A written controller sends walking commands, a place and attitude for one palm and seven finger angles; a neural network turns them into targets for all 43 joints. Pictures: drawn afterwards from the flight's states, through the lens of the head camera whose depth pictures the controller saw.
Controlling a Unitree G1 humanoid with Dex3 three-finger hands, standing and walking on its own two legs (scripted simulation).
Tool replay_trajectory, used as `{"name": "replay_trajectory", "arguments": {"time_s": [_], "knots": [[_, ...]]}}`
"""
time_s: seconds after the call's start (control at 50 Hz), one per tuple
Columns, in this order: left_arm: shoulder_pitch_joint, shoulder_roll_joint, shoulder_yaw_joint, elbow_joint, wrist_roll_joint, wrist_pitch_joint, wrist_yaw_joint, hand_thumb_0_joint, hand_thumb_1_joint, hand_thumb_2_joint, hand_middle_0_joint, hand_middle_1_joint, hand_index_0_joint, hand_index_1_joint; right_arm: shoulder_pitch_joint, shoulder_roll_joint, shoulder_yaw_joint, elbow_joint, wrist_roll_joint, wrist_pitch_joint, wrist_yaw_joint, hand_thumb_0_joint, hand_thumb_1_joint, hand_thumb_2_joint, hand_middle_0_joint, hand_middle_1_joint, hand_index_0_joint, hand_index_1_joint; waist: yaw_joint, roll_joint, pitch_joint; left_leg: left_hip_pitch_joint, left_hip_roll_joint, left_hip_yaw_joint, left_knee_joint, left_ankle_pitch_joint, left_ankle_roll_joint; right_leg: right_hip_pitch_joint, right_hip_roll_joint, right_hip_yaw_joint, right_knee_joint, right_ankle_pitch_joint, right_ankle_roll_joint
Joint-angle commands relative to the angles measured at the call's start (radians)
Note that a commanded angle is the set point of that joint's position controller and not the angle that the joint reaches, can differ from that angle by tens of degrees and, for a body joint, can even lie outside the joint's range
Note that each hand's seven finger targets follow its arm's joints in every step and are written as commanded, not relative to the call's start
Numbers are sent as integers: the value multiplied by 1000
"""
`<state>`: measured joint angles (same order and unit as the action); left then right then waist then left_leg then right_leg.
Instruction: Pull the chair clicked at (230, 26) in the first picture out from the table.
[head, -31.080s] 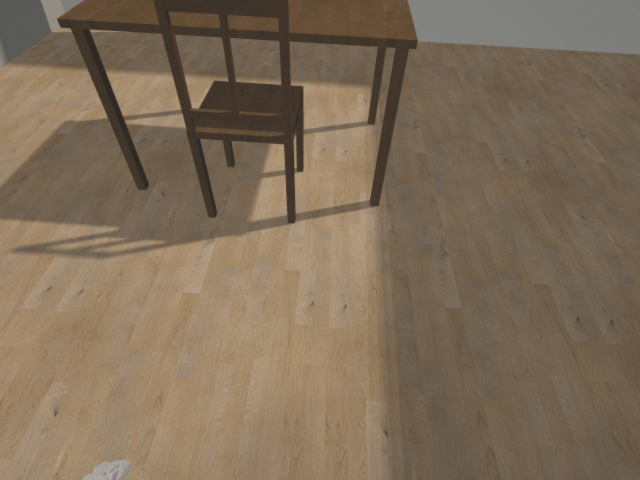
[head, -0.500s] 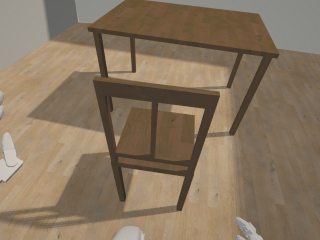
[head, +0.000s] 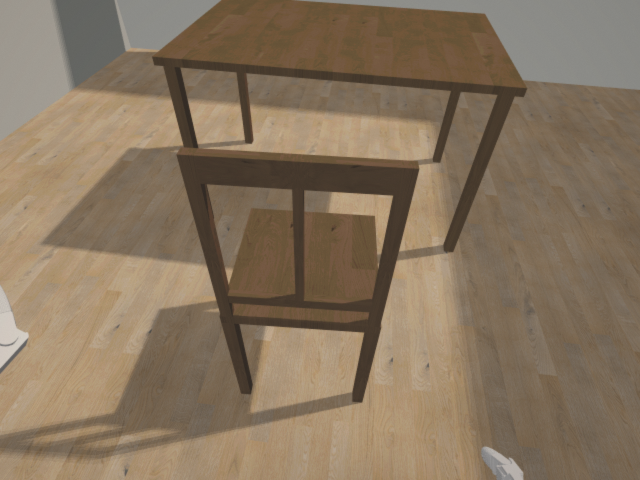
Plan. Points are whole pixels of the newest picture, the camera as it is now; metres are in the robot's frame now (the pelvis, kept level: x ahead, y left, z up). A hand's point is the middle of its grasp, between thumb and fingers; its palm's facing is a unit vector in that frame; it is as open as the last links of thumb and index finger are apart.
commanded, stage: stop stepping back and stand still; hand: left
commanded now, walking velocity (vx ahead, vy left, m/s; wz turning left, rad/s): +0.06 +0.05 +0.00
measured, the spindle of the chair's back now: (299, 249) +0.55 +0.08 -0.08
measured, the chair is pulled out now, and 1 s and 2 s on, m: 0.59 0.59 0.59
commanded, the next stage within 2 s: let the arm hang, fingers relaxed in 0.04 s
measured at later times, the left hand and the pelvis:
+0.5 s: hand out of the picture +0.08 +0.18 -0.16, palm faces +0.05 -0.99 -0.15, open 6.8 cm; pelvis +0.01 +0.00 +0.00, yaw +1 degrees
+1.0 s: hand out of the picture +0.00 +0.16 -0.17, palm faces +0.00 -0.98 -0.18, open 7.4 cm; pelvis +0.01 +0.00 +0.01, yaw +0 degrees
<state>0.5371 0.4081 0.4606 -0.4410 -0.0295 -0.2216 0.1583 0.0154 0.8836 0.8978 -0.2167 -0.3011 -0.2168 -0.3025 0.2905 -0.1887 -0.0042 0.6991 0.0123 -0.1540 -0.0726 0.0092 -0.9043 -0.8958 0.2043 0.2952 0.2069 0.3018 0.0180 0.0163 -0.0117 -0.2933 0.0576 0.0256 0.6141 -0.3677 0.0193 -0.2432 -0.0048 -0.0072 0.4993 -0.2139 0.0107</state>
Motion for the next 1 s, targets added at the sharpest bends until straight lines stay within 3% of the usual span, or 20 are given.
{"name": "replay_trajectory", "arguments": {"time_s": [0.0, 0.06, 0.1, 0.12, 0.14, 0.16, 0.18, 0.22, 0.24, 0.26, 0.28, 0.3, 0.36, 0.42, 0.46, 0.48, 0.58, 0.78, 0.9, 0.98], "knots": [[-165, 150, 8, -161, 4, -16, 8, 0, 900, 900, -200, -300, -200, -300, -135, -134, -44, -154, -2, -60, -17, 0, -900, -900, 200, 300, 200, 300, -45, -108, 39, 100, 5, -25, -129, -78, 36, -167, -119, 198, -239, -291, -83], [-201, 160, 18, -229, 21, -28, 18, 0, 900, 900, -200, -300, -200, -300, -169, -137, -39, -169, -1, -68, -22, 0, -900, -900, 200, 300, 200, 300, -25, 65, 20, 47, 69, -126, -289, -82, 58, -47, -44, 109, -105, -140, -36], [-171, 214, 70, -262, 25, -36, 21, 0, 900, 900, -200, -300, -200, -300, -169, -128, -42, -176, 8, -70, -23, 0, -900, -900, 200, 300, 200, 300, -16, 104, 8, -2, 83, -131, -320, -115, 57, 21, -45, 93, -103, -100, -23], [-123, -84, -339, 550, 97, 154, -125, 0, 900, 900, -200, -300, -200, -300, -109, -236, -80, 32, -31, -16, 78, 0, -900, -900, 200, 300, 200, 300, -70, 71, 69, -86, 68, -149, -116, 261, 50, -123, -73, 39, 109, 146, -33], [-73, -135, -338, 617, 66, 221, -142, 0, 900, 900, -200, -300, -200, -300, -93, -121, -54, 31, -27, 59, 82, 0, -900, -900, 200, 300, 200, 300, -21, 53, -8, -98, 62, -97, -146, 290, 28, -42, -71, 36, 61, 84, -10], [-68, -128, -351, 623, 61, 235, -146, 0, 900, 900, -200, -300, -200, -300, -101, -120, -44, 10, -26, 78, 79, 0, -900, -900, 200, 300, 200, 300, -17, 54, 4, -97, 53, -94, -143, 202, 18, -48, -80, 48, 19, 32, -7], [-102, -120, -362, 654, 59, 229, -150, 0, 900, 900, -200, -300, -200, -300, -97, -110, -37, 8, -32, 87, 79, 0, -900, -900, 200, 300, 200, 300, -13, 3, -21, -110, 48, -119, -132, 130, 19, -46, -91, 61, -7, -14, -18], [-184, -84, -377, 737, 62, 221, -147, 0, 900, 900, -200, -300, -200, -300, -55, -115, -34, 4, -42, 108, 81, 0, -900, -900, 200, 300, 200, 300, -30, -183, -13, -79, 15, -116, -89, 161, 18, -36, -113, 88, -35, 23, -43], [-212, -75, -386, 782, 63, 218, -146, 0, 900, 900, -200, -300, -200, -300, -38, -128, -35, 14, -45, 115, 80, 0, -900, -900, 200, 300, 200, 300, -35, -238, -33, -52, 8, -109, -79, 218, 19, -13, -120, 96, -33, 95, -57], [-231, -70, -394, 833, 60, 216, -144, 0, 900, 900, -200, -300, -200, -300, -32, -138, -35, 29, -44, 120, 79, 0, -900, -900, 200, 300, 200, 300, -37, -242, -54, -17, 6, -107, -83, 278, 18, 7, -124, 96, -26, 158, -66], [-244, -71, -405, 883, 56, 218, -142, 0, 900, 900, -200, -300, -200, -300, -32, -145, -34, 43, -42, 121, 77, 0, -900, -900, 200, 300, 200, 300, -36, -200, -66, 16, 19, -120, -108, 348, 21, 21, -112, 82, -10, 202, -61], [-248, -71, -416, 935, 52, 222, -140, 0, 900, 900, -200, -300, -200, -300, -49, -151, -29, 57, -42, 121, 77, 0, -900, -900, 200, 300, 200, 300, -28, -116, -45, 17, 28, -138, -138, 387, 26, 20, -91, 73, 1, 190, -50], [-217, -67, -436, 1086, 46, 219, -133, 0, 900, 900, -200, -300, -200, -300, -61, -141, -17, 109, -37, 120, 70, 0, -900, -900, 200, 300, 200, 300, -12, 115, -50, 67, 33, -111, -172, 436, 22, 45, -77, 75, -20, 155, -39], [-199, -70, -448, 1207, 42, 215, -132, 0, 900, 900, -200, -300, -200, -300, -22, -119, -13, 158, -28, 127, 62, 0, -900, -900, 200, 300, 200, 300, -21, 164, -31, 93, 31, -95, -188, 348, 16, 41, -77, 76, -68, 115, -45], [-185, -108, -434, 1231, 47, 216, -127, 0, 900, 900, -200, -300, -200, -300, 5, -93, -22, 173, -33, 132, 58, 0, -900, -900, 200, 300, 200, 300, -25, 189, -45, 102, 34, -96, -200, 261, 18, 40, -72, 57, -85, 82, -50], [-195, -105, -440, 1254, 45, 217, -128, 0, 900, 900, -200, -300, -200, -300, 18, -88, -24, 184, -32, 136, 57, 0, -900, -900, 200, 300, 200, 300, -26, 183, -33, 89, 36, -101, -216, 219, 19, 40, -70, 55, -91, 61, -50], [-208, -107, -455, 1335, 42, 222, -133, 0, 900, 900, -200, -300, -200, -300, 67, -101, -30, 221, -28, 148, 58, 0, -900, -900, 200, 300, 200, 300, -32, -6, 66, 29, 47, -123, -267, 39, 28, -5, -72, 55, -133, -36, -49], [-168, -111, -468, 1428, 38, 220, -126, 0, 900, 900, -200, -300, -200, -300, 130, -75, -23, 290, -24, 148, 54, 0, -900, -900, 200, 300, 200, 300, -32, -42, 80, 50, 34, -97, -261, 48, 31, -34, -80, 76, -148, -64, -53], [-155, -126, -470, 1451, 37, 216, -121, 0, 900, 900, -200, -300, -200, -300, 147, -50, -18, 318, -22, 145, 50, 0, -900, -900, 200, 300, 200, 300, -29, -37, 97, 51, 32, -81, -249, 96, 28, -40, -83, 80, -148, -39, -56], [-158, -143, -469, 1459, 36, 216, -119, 0, 900, 900, -200, -300, -200, -300, 151, -36, -15, 328, -24, 144, 47, 0, -900, -900, 200, 300, 200, 300, -31, 1, 102, 53, 34, -80, -252, 103, 26, -45, -81, 84, -139, -31, -59]]}}
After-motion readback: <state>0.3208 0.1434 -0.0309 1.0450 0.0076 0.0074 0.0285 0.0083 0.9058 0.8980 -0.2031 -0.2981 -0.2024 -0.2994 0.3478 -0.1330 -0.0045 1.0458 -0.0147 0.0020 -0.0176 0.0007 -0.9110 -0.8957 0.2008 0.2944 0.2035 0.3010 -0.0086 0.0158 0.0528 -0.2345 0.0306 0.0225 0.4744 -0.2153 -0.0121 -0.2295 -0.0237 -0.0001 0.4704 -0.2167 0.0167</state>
